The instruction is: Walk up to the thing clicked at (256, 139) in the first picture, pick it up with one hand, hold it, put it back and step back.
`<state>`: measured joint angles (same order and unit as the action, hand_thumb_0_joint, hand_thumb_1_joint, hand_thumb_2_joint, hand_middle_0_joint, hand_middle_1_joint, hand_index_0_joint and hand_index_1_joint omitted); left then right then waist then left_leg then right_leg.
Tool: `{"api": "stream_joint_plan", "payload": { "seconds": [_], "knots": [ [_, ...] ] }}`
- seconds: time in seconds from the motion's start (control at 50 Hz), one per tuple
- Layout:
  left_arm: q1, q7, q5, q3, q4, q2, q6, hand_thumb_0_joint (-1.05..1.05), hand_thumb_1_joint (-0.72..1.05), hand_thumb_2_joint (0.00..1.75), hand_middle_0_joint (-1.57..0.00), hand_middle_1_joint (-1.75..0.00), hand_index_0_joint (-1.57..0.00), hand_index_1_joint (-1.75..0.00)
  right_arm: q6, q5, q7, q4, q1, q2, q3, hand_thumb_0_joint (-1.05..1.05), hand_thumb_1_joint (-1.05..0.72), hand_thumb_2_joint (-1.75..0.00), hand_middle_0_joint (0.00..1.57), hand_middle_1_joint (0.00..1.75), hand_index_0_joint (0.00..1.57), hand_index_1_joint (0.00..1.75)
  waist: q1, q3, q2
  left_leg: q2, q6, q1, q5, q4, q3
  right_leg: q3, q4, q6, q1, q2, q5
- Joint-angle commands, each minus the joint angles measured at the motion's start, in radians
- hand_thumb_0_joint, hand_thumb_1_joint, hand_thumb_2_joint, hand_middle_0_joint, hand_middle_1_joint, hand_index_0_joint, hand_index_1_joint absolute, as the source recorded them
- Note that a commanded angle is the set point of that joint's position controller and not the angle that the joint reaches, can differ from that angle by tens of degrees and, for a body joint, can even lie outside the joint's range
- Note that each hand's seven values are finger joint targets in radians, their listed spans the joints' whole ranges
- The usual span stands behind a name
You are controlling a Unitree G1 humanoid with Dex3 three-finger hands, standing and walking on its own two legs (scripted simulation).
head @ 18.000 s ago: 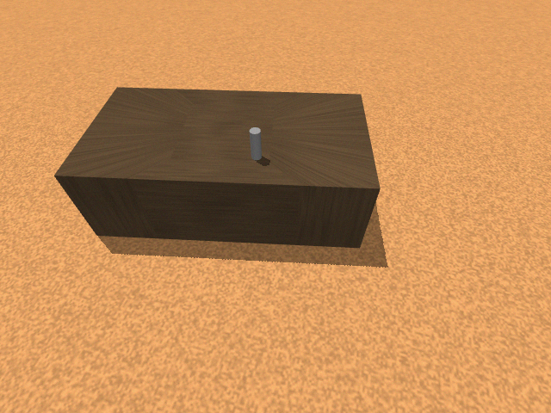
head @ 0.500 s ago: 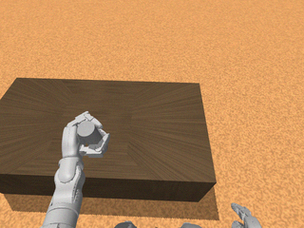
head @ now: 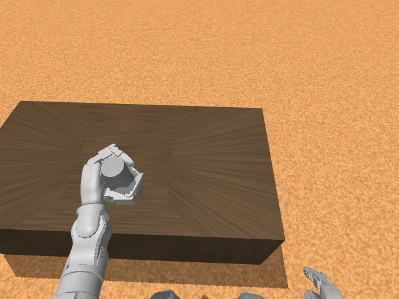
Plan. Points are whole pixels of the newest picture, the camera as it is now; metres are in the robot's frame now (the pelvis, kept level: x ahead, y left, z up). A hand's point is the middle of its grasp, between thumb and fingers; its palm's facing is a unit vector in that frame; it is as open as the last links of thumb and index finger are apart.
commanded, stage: crouch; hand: left
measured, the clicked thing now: (123, 180) +0.33 +0.18 +0.04
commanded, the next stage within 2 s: lower in 1.30 s
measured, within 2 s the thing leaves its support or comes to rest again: neither
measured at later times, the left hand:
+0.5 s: hand (135, 177) +0.39 +0.19 -0.05, palm faces +0.13 -0.99 -0.01, open 6.4 cm
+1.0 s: hand (142, 175) +0.45 +0.19 -0.14, palm faces +0.14 -0.99 -0.03, open 6.3 cm
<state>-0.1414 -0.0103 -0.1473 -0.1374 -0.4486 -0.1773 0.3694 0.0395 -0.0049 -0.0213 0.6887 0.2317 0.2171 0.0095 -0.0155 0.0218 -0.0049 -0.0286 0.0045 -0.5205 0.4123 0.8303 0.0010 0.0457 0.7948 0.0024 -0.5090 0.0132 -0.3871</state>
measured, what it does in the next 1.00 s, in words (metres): lowers itself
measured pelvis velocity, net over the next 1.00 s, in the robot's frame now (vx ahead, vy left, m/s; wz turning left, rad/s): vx -0.05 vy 0.00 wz -0.04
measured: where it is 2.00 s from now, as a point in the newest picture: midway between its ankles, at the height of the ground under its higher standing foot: outside the picture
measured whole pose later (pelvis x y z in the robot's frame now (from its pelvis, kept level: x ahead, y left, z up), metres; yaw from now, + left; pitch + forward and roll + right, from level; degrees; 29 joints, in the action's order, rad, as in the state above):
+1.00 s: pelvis -0.05 +0.00 -0.15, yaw -2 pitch +30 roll -3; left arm -0.78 -0.09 -0.07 -0.41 -1.10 -0.41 0.58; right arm 0.00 0.05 0.04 0.73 0.25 0.24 -0.01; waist -0.14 0.16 -0.02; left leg -0.04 0.00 -1.48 0.61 1.56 0.04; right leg 0.06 1.50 -0.01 -1.46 0.01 -0.57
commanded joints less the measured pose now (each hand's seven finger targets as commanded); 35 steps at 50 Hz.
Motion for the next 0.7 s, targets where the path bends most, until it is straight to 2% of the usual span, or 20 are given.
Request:
{"api": "stream_joint_plan", "payload": {
  "seconds": [0.0, 0.12, 0.16, 0.22, 0.26, 0.28, 0.32, 0.34, 0.38, 0.4, 0.44, 0.48, 0.52, 0.54, 0.56, 0.58, 0.6, 0.64, 0.66, 0.68],
  "knots": [
    [-0.297, -0.008, -0.024, -0.033, 0.237, -0.114, 0.09, 0.0, 0.45, 1.33, -1.36, -1.47, -1.37, -1.46, 0.038, 0.0, -0.009, -0.118, -0.005, 0.133, 0.046, 0.0, -0.89, -0.9, 0.2, 0.3, 0.2, 0.3, -0.014, 0.312, 0.004, 0.018, -0.01, 0.114, -0.285, -0.101, 0.008, -0.009, -0.092, -0.008, 0.14, -0.015, 0.316],
    [-0.35, -0.021, -0.019, -0.048, 0.145, -0.123, 0.112, 0.0, 0.48, 1.36, -1.4, -1.52, -1.43, -1.51, 0.039, 0.003, 0.003, -0.099, -0.002, 0.142, 0.056, 0.0, -0.89, -0.9, 0.2, 0.3, 0.2, 0.3, -0.022, 0.257, -0.016, 0.013, -0.008, 0.062, -0.254, -0.079, 0.015, -0.004, -0.06, -0.017, 0.046, -0.016, 0.275],
    [-0.385, -0.028, -0.018, -0.049, 0.091, -0.114, 0.133, 0.0, 0.45, 1.35, -1.4, -1.53, -1.43, -1.51, 0.039, 0.008, 0.009, -0.096, 0.001, 0.148, 0.061, 0.0, -0.89, -0.9, 0.2, 0.3, 0.2, 0.3, -0.037, 0.246, -0.003, 0.01, -0.009, 0.028, -0.218, -0.058, 0.022, -0.001, -0.038, -0.02, -0.005, -0.019, 0.236],
    [-0.456, -0.027, -0.014, -0.095, 0.009, -0.144, 0.18, 0.0, 0.42, 1.35, -1.39, -1.53, -1.42, -1.51, 0.042, 0.011, 0.02, -0.091, 0.005, 0.148, 0.065, 0.0, -0.88, -0.9, 0.2, 0.3, 0.2, 0.3, -0.036, 0.253, 0.005, 0.013, -0.01, -0.056, -0.149, -0.006, 0.023, -0.008, 0.014, -0.022, -0.076, -0.016, 0.176],
    [-0.527, -0.037, -0.007, -0.111, -0.026, -0.172, 0.217, 0.0, 0.44, 1.36, -1.38, -1.53, -1.41, -1.51, 0.041, 0.021, 0.026, -0.081, 0.032, 0.156, 0.071, 0.0, -0.88, -0.9, 0.2, 0.3, 0.2, 0.3, -0.048, 0.334, -0.022, 0.011, -0.01, -0.068, -0.197, 0.059, 0.026, -0.012, 0.071, -0.024, -0.133, -0.015, 0.207],
    [-0.542, -0.044, 0.001, -0.111, -0.072, -0.182, 0.232, 0.0, 0.44, 1.36, -1.38, -1.53, -1.41, -1.51, 0.04, 0.024, 0.029, -0.086, 0.031, 0.155, 0.069, 0.0, -0.88, -0.89, 0.2, 0.3, 0.2, 0.3, -0.058, 0.323, -0.01, 0.014, -0.013, -0.109, -0.178, 0.085, 0.025, -0.015, 0.092, -0.023, -0.158, -0.015, 0.196],
    [-0.63, -0.057, 0.003, -0.149, -0.097, -0.243, 0.271, 0.0, 0.43, 1.37, -1.38, -1.53, -1.41, -1.52, 0.037, 0.031, 0.034, -0.079, 0.056, 0.165, 0.07, 0.0, -0.88, -0.89, 0.2, 0.3, 0.2, 0.3, -0.059, 0.411, -0.045, 0.015, -0.012, -0.147, -0.202, 0.157, 0.03, -0.017, 0.161, -0.026, -0.229, -0.015, 0.203],
    [-0.681, -0.065, 0.001, -0.14, -0.118, -0.233, 0.288, 0.0, 0.42, 1.35, -1.38, -1.53, -1.41, -1.51, 0.035, 0.037, 0.036, -0.087, 0.063, 0.162, 0.065, 0.0, -0.88, -0.9, 0.2, 0.3, 0.2, 0.3, -0.071, 0.459, -0.053, 0.017, -0.012, -0.173, -0.195, 0.191, 0.032, -0.018, 0.192, -0.028, -0.25, -0.015, 0.198],
    [-0.737, -0.067, -0.005, -0.167, -0.161, -0.26, 0.314, 0.0, 0.4, 1.35, -1.38, -1.52, -1.4, -1.51, 0.032, 0.04, 0.038, -0.092, 0.076, 0.167, 0.061, 0.0, -0.88, -0.9, 0.2, 0.3, 0.2, 0.3, -0.062, 0.533, -0.061, 0.022, -0.015, -0.222, -0.191, 0.249, 0.03, -0.027, 0.238, -0.027, -0.276, -0.012, 0.197],
    [-0.761, -0.071, -0.002, -0.159, -0.202, -0.258, 0.318, 0.0, 0.38, 1.35, -1.37, -1.51, -1.39, -1.5, 0.029, 0.043, 0.041, -0.089, 0.088, 0.171, 0.059, 0.0, -0.88, -0.9, 0.2, 0.3, 0.2, 0.3, -0.074, 0.559, -0.069, 0.021, -0.014, -0.24, -0.194, 0.27, 0.037, -0.022, 0.265, -0.032, -0.308, -0.016, 0.192],
    [-0.817, -0.075, 0.005, -0.178, -0.234, -0.293, 0.331, 0.0, 0.42, 1.34, -1.34, -1.47, -1.36, -1.47, 0.019, 0.047, 0.044, -0.078, 0.103, 0.18, 0.056, 0.0, -0.88, -0.9, 0.2, 0.3, 0.2, 0.3, -0.06, 0.611, -0.125, 0.019, -0.008, -0.247, -0.216, 0.307, 0.042, -0.019, 0.313, -0.04, -0.378, -0.016, 0.182],
    [-0.86, -0.083, 0.013, -0.157, -0.286, -0.274, 0.328, 0.0, 0.41, 1.34, -1.36, -1.48, -1.37, -1.48, 0.014, 0.048, 0.044, -0.087, 0.101, 0.191, 0.059, 0.0, -0.88, -0.9, 0.2, 0.3, 0.2, 0.3, -0.083, 0.615, -0.109, 0.02, -0.011, -0.292, -0.166, 0.33, 0.046, -0.018, 0.328, -0.04, -0.416, -0.02, 0.145],
    [-0.852, -0.09, 0.013, -0.205, -0.344, -0.321, 0.323, 0.0, 0.4, 1.34, -1.36, -1.48, -1.37, -1.47, 0.005, 0.051, 0.046, -0.067, 0.117, 0.205, 0.059, 0.0, -0.88, -0.9, 0.2, 0.3, 0.2, 0.3, -0.071, 0.63, -0.112, 0.016, -0.008, -0.329, -0.173, 0.351, 0.053, -0.01, 0.365, -0.045, -0.45, -0.023, 0.14],
    [-0.911, -0.091, 0.015, -0.185, -0.305, -0.312, 0.326, 0.0, 0.42, 1.34, -1.36, -1.47, -1.38, -1.47, 0.003, 0.052, 0.048, -0.072, 0.113, 0.201, 0.056, 0.0, -0.88, -0.9, 0.2, 0.3, 0.2, 0.3, -0.076, 0.665, -0.119, 0.016, -0.011, -0.345, -0.171, 0.37, 0.049, -0.016, 0.374, -0.043, -0.45, -0.021, 0.144],
    [-0.925, -0.084, 0.018, -0.237, -0.337, -0.367, 0.323, 0.0, 0.43, 1.35, -1.37, -1.48, -1.38, -1.48, -0.005, 0.053, 0.047, -0.061, 0.133, 0.206, 0.056, 0.0, -0.88, -0.9, 0.2, 0.3, 0.2, 0.3, -0.079, 0.676, -0.098, 0.016, -0.015, -0.368, -0.177, 0.389, 0.053, -0.013, 0.387, -0.041, -0.444, -0.021, 0.156],
    [-0.909, -0.08, 0.021, -0.26, -0.355, -0.386, 0.318, 0.0, 0.41, 1.34, -1.36, -1.48, -1.38, -1.47, -0.008, 0.052, 0.046, -0.061, 0.129, 0.209, 0.057, 0.0, -0.88, -0.9, 0.2, 0.3, 0.2, 0.3, -0.065, 0.683, -0.103, 0.017, -0.016, -0.387, -0.178, 0.398, 0.048, -0.017, 0.395, -0.042, -0.445, -0.02, 0.159],
    [-0.923, -0.078, 0.024, -0.239, -0.361, -0.371, 0.315, 0.0, 0.42, 1.34, -1.36, -1.47, -1.37, -1.47, -0.01, 0.051, 0.049, -0.064, 0.124, 0.202, 0.051, 0.0, -0.88, -0.9, 0.2, 0.3, 0.2, 0.3, -0.079, 0.684, -0.08, 0.018, -0.022, -0.434, -0.162, 0.414, 0.045, -0.024, 0.401, -0.036, -0.421, -0.018, 0.163],
    [-0.911, -0.079, 0.028, -0.279, -0.4, -0.398, 0.313, 0.0, 0.45, 1.35, -1.36, -1.48, -1.38, -1.47, -0.017, 0.05, 0.05, -0.048, 0.129, 0.205, 0.053, 0.0, -0.89, -0.9, 0.2, 0.3, 0.2, 0.3, -0.084, 0.667, -0.072, 0.017, -0.024, -0.471, -0.116, 0.428, 0.046, -0.027, 0.413, -0.037, -0.46, -0.02, 0.121],
    [-0.947, -0.081, 0.03, -0.264, -0.393, -0.384, 0.311, 0.0, 0.45, 1.34, -1.36, -1.47, -1.38, -1.46, -0.019, 0.052, 0.051, -0.041, 0.139, 0.209, 0.055, 0.0, -0.89, -0.9, 0.2, 0.3, 0.2, 0.3, -0.1, 0.674, -0.075, 0.015, -0.025, -0.486, -0.117, 0.444, 0.05, -0.021, 0.43, -0.039, -0.487, -0.022, 0.119],
    [-0.963, -0.08, 0.035, -0.301, -0.367, -0.442, 0.317, 0.0, 0.47, 1.34, -1.36, -1.47, -1.38, -1.46, -0.023, 0.051, 0.049, -0.037, 0.143, 0.213, 0.054, 0.0, -0.89, -0.9, 0.2, 0.3, 0.2, 0.3, -0.088, 0.706, -0.087, 0.014, -0.025, -0.474, -0.131, 0.453, 0.053, -0.018, 0.444, -0.04, -0.496, -0.024, 0.123]
  ]
}}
